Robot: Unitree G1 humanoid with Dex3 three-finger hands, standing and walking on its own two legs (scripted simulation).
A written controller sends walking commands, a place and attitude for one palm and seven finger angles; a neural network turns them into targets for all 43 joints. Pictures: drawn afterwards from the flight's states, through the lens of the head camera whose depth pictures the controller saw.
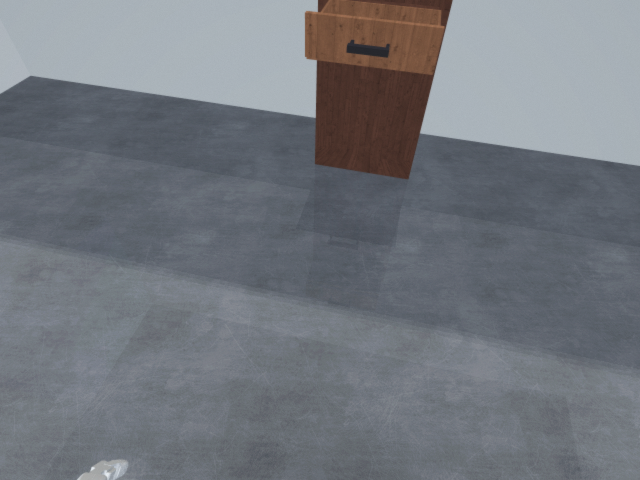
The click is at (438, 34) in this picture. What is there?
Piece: drawer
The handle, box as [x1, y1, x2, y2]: [346, 40, 389, 57]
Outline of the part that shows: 347,44 346,52 386,57 388,54 389,44 387,44 385,47 354,44 353,40 351,40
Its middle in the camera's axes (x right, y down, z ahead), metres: +0.15 -0.62 +1.25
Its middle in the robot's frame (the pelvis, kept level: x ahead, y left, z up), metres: +1.35 -0.10 -0.02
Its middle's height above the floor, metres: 0.75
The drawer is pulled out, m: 0.29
